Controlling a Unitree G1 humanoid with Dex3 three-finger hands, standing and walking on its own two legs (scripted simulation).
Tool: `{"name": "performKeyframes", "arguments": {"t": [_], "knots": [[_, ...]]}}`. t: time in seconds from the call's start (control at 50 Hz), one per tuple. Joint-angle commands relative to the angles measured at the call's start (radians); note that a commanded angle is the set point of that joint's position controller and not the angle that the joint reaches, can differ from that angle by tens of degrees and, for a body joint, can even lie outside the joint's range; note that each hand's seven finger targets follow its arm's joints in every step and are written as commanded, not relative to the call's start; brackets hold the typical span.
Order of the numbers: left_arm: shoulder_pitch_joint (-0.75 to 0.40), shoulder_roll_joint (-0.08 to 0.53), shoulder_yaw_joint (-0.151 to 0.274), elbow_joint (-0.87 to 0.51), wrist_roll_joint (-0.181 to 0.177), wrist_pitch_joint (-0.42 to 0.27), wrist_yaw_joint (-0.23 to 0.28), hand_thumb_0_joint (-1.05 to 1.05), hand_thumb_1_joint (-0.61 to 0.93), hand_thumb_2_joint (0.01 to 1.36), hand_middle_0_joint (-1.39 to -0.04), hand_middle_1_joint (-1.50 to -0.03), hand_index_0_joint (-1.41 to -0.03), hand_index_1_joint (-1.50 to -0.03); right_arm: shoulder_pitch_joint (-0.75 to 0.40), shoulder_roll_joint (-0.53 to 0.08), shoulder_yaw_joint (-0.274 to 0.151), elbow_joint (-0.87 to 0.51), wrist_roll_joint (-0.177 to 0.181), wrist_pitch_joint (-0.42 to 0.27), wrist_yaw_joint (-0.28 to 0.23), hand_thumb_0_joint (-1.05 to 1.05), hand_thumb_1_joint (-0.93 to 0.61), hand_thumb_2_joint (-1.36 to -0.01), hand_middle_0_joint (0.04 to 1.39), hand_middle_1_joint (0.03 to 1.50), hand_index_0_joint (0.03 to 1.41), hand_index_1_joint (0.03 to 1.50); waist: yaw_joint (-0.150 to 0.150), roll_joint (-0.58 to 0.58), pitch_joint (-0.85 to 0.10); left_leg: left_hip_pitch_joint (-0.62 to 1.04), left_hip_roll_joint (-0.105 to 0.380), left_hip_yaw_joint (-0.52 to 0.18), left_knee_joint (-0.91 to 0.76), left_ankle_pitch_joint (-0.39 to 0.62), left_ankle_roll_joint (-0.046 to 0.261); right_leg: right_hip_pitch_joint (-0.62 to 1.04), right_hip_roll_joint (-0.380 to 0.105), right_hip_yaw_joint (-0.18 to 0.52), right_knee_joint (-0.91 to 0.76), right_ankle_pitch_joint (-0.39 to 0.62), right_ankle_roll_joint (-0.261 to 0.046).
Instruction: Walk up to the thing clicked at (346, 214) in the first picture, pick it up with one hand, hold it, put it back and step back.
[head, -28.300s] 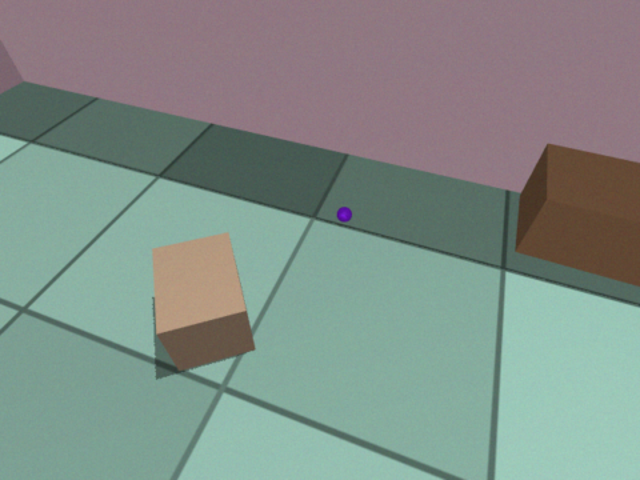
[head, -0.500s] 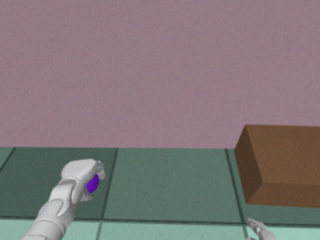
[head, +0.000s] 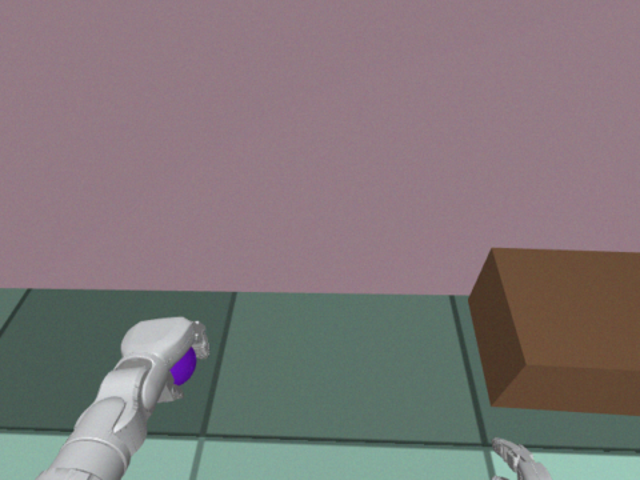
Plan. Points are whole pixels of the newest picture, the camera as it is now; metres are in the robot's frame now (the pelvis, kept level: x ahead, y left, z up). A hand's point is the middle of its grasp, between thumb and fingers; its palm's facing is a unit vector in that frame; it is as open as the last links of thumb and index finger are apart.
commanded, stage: hold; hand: left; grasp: from above
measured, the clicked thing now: (172, 362) +0.31 +0.23 -0.06
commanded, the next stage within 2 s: crouch in 0.06 s
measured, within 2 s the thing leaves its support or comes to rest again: neither
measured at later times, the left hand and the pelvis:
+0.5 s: hand (178, 388) +0.28 +0.23 -0.10, palm faces -0.47 -0.05 -0.88, open 8.0 cm; pelvis +0.00 +0.00 -0.01, yaw +1 degrees
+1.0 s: hand (213, 400) +0.35 +0.24 -0.34, palm faces -0.44 +0.01 -0.90, open 7.9 cm; pelvis -0.05 +0.01 -0.20, yaw +0 degrees
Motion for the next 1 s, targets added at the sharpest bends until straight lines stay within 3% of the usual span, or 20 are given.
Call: {"name": "performKeyframes", "arguments": {"t": [0.0, 0.02, 0.06, 0.12, 0.14, 0.16, 0.18, 0.24, 0.36, 0.38, 0.48, 0.56, 0.62, 0.68, 0.7, 0.76, 0.82, 0.9, 0.92, 0.98], "knots": [[-0.334, 0.206, 0.099, -0.206, 0.004, -0.005, 0.048, 0.0, 0.532, 0.654, -0.871, -0.714, -0.913, -0.671, -0.085, -0.133, -0.041, -0.139, 0.003, -0.037, -0.007, 0.0, -0.906, -0.901, 0.199, 0.3, 0.199, 0.3, -0.002, -0.018, -0.26, 0.169, -0.042, 0.006, -0.043, 0.185, 0.022, 0.034, 0.06, -0.036, -0.071, 0.171, -0.037], [-0.344, 0.195, 0.086, -0.214, 0.004, -0.006, 0.046, 0.0, 0.528, 0.647, -0.868, -0.709, -0.91, -0.666, -0.078, -0.134, -0.043, -0.137, 0.003, -0.036, -0.006, 0.0, -0.906, -0.9, 0.199, 0.3, 0.199, 0.3, -0.008, -0.018, -0.262, 0.173, -0.039, 0.007, -0.042, 0.19, 0.021, 0.038, 0.061, -0.036, -0.071, 0.177, -0.037], [-0.35, 0.23, 0.118, -0.21, 0.005, -0.006, 0.048, 0.0, 0.521, 0.663, -0.865, -0.722, -0.905, -0.68, -0.077, -0.135, -0.043, -0.135, 0.003, -0.035, -0.007, 0.0, -0.908, -0.901, 0.199, 0.3, 0.199, 0.3, -0.003, -0.01, -0.259, 0.169, -0.041, 0.007, -0.042, 0.186, 0.02, 0.036, 0.06, -0.036, -0.075, 0.172, -0.037], [-0.323, 0.18, 0.078, -0.197, 0.002, -0.005, 0.044, 0.0, 0.537, 0.659, -0.873, -0.717, -0.916, -0.673, -0.08, -0.134, -0.043, -0.139, 0.003, -0.035, -0.006, 0.0, -0.904, -0.9, 0.199, 0.3, 0.199, 0.3, -0.009, -0.021, -0.232, 0.162, -0.04, 0.005, -0.049, 0.165, 0.02, 0.02, 0.06, -0.037, -0.079, 0.154, -0.038], [-0.322, 0.188, 0.086, -0.187, 0.002, -0.002, 0.043, 0.0, 0.572, 0.58, -0.87, -0.772, -0.942, -0.697, -0.082, -0.133, -0.043, -0.142, 0.007, -0.033, -0.006, 0.0, -0.926, -0.912, 0.2, 0.3, 0.2, 0.3, -0.004, -0.014, -0.234, 0.167, -0.039, 0.008, -0.052, 0.175, 0.019, 0.021, 0.061, -0.037, -0.075, 0.162, -0.04], [-0.33, 0.198, 0.092, -0.201, 0.003, -0.004, 0.041, 0.0, 0.492, 0.593, -0.79, -0.752, -0.862, -0.686, -0.075, -0.136, -0.046, -0.139, 0.005, -0.032, -0.005, 0.0, -0.884, -0.895, 0.2, 0.3, 0.201, 0.3, -0.006, -0.016, -0.247, 0.168, -0.04, 0.007, -0.047, 0.189, 0.02, 0.027, 0.06, -0.038, -0.075, 0.176, -0.039], [-0.328, 0.212, 0.107, -0.195, 0.005, -0.005, 0.043, 0.0, 0.485, 0.637, -0.83, -0.72, -0.875, -0.676, -0.076, -0.135, -0.045, -0.139, 0.006, -0.03, -0.006, 0.0, -0.891, -0.898, 0.2, 0.3, 0.2, 0.3, 0.004, -0.021, -0.245, 0.168, -0.04, 0.007, -0.047, 0.196, 0.021, 0.032, 0.06, -0.039, -0.075, 0.181, -0.038], [-0.302, 0.182, 0.086, -0.164, 0.009, -0.017, 0.053, 0.0, 0.534, 0.659, -0.871, -0.73, -0.914, -0.687, -0.07, -0.132, -0.043, -0.139, 0.003, -0.028, -0.004, 0.0, -0.893, -0.898, 0.2, 0.3, 0.2, 0.3, -0.015, -0.042, -0.228, 0.151, -0.045, 0.008, -0.035, 0.189, 0.025, 0.014, 0.057, -0.035, -0.073, 0.183, -0.034], [-0.317, 0.177, 0.11, -0.03, 0.054, -0.06, 0.152, 0.0, 0.528, 0.648, -0.89, -0.677, -0.923, -0.644, -0.038, -0.136, -0.051, -0.112, -0.014, -0.015, 0.004, 0.0, -0.892, -0.898, 0.199, 0.3, 0.2, 0.3, -0.033, -0.066, -0.196, 0.076, -0.048, 0.004, 0.016, 0.152, 0.022, -0.058, 0.051, -0.038, -0.031, 0.149, -0.036], [-0.343, 0.164, 0.094, -0.008, 0.065, -0.064, 0.175, 0.0, 0.544, 0.639, -0.895, -0.68, -0.931, -0.645, -0.034, -0.136, -0.054, -0.105, -0.018, -0.014, 0.007, 0.0, -0.893, -0.898, 0.199, 0.3, 0.2, 0.3, -0.042, -0.067, -0.202, 0.061, -0.05, 0.003, 0.034, 0.144, 0.022, -0.082, 0.049, -0.036, -0.016, 0.146, -0.035], [-0.462, 0.149, 0.089, 0.116, 0.115, -0.081, 0.276, 0.0, 0.574, 0.664, -0.914, -0.701, -0.953, -0.663, 0.03, -0.154, -0.076, -0.053, -0.041, -0.018, 0.028, 0.0, -0.895, -0.897, 0.199, 0.299, 0.199, 0.299, -0.076, -0.019, -0.294, -0.055, -0.039, -0.006, 0.208, 0.121, 0.01, -0.266, 0.049, -0.035, 0.146, 0.128, -0.043], [-0.526, 0.164, 0.118, 0.216, 0.164, -0.091, 0.359, 0.0, 0.586, 0.622, -0.913, -0.707, -0.962, -0.658, 0.072, -0.162, -0.089, -0.044, -0.062, -0.033, 0.041, 0.0, -0.896, -0.896, 0.199, 0.299, 0.199, 0.299, -0.081, 0.02, -0.386, -0.227, -0.03, -0.015, 0.391, 0.075, 0.005, -0.449, 0.054, -0.041, 0.317, 0.076, -0.053], [-0.574, 0.16, 0.122, 0.317, 0.188, -0.088, 0.405, 0.0, 0.578, 0.652, -0.908, -0.725, -0.955, -0.678, 0.092, -0.168, -0.092, -0.038, -0.071, -0.048, 0.039, 0.0, -0.896, -0.896, 0.199, 0.299, 0.199, 0.299, -0.103, -0.001, -0.432, -0.388, -0.03, -0.028, 0.509, 0.015, 0.012, -0.573, 0.054, -0.048, 0.431, 0.028, -0.053], [-0.661, 0.207, 0.152, 0.336, 0.18, -0.086, 0.44, 0.0, 0.613, 0.608, -0.916, -0.718, -0.973, -0.661, 0.111, -0.178, -0.095, -0.024, -0.085, -0.067, 0.031, 0.0, -0.897, -0.896, 0.199, 0.299, 0.199, 0.299, -0.106, 0.049, -0.542, -0.475, -0.026, -0.033, 0.623, 0.001, 0.014, -0.687, 0.058, -0.055, 0.546, 0.006, -0.059], [-0.648, 0.17, 0.133, 0.383, 0.176, -0.081, 0.442, 0.0, 0.615, 0.589, -0.921, -0.695, -0.976, -0.639, 0.116, -0.175, -0.094, -0.02, -0.087, -0.074, 0.029, 0.0, -0.897, -0.895, 0.199, 0.299, 0.199, 0.299, -0.122, 0.05, -0.543, -0.514, -0.023, -0.042, 0.654, -0.01, 0.016, -0.743, 0.06, -0.062, 0.587, -0.008, -0.063], [-0.716, 0.259, 0.182, 0.388, 0.179, -0.081, 0.456, 0.0, 0.574, 0.61, -0.904, -0.681, -0.951, -0.634, 0.126, -0.189, -0.098, -0.012, -0.096, -0.087, 0.019, 0.0, -0.895, -0.895, 0.199, 0.299, 0.2, 0.299, -0.111, 0.075, -0.617, -0.638, -0.02, -0.062, 0.743, -0.078, 0.017, -0.849, 0.061, -0.074, 0.702, -0.062, -0.068], [-0.742, 0.241, 0.178, 0.421, 0.169, -0.074, 0.453, 0.0, 0.535, 0.575, -0.884, -0.652, -0.929, -0.607, 0.127, -0.195, -0.098, -0.008, -0.105, -0.097, 0.017, 0.0, -0.895, -0.895, 0.199, 0.299, 0.2, 0.299, -0.13, 0.099, -0.652, -0.705, -0.009, -0.097, 0.799, -0.159, 0.009, -0.982, 0.057, -0.085, 0.793, -0.13, -0.067], [-0.729, 0.278, 0.208, 0.46, 0.16, -0.07, 0.438, 0.0, 0.5, 0.553, -0.852, -0.653, -0.901, -0.604, 0.129, -0.195, -0.093, 0.001, -0.117, -0.111, 0.021, 0.0, -0.896, -0.896, 0.199, 0.299, 0.2, 0.299, -0.14, 0.096, -0.704, -0.826, -0.013, -0.096, 0.902, -0.209, 0.017, -1.07, 0.052, -0.09, 0.883, -0.173, -0.068], [-0.77, 0.317, 0.226, 0.43, 0.163, -0.075, 0.436, 0.0, 0.487, 0.599, -0.861, -0.645, -0.899, -0.609, 0.132, -0.198, -0.093, 0.002, -0.119, -0.114, 0.022, 0.0, -0.896, -0.897, 0.199, 0.299, 0.2, 0.299, -0.138, 0.091, -0.749, -0.846, -0.015, -0.092, 0.932, -0.216, 0.021, -1.078, 0.055, -0.09, 0.905, -0.178, -0.071], [-0.818, 0.334, 0.229, 0.441, 0.169, -0.094, 0.429, 0.0, 0.505, 0.597, -0.876, -0.648, -0.916, -0.608, 0.138, -0.195, -0.086, 0.007, -0.125, -0.124, 0.03, 0.0, -0.899, -0.898, 0.199, 0.299, 0.2, 0.299, -0.161, 0.107, -0.745, -0.939, -0.018, -0.094, 1.003, -0.27, 0.025, -1.165, 0.052, -0.093, 0.97, -0.22, -0.072]]}}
